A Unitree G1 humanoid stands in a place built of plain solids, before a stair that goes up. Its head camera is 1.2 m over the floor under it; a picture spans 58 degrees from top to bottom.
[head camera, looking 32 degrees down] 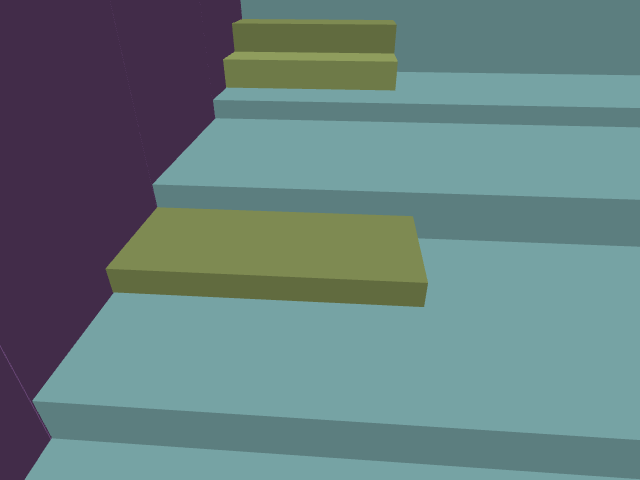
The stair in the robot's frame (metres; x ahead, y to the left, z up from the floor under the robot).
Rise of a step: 0.11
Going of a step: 0.48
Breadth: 1.15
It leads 4 degrees to the right of straight ahead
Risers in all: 3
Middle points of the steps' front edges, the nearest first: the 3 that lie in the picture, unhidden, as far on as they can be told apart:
0.75 0.24 0.17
1.23 0.20 0.29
1.70 0.17 0.40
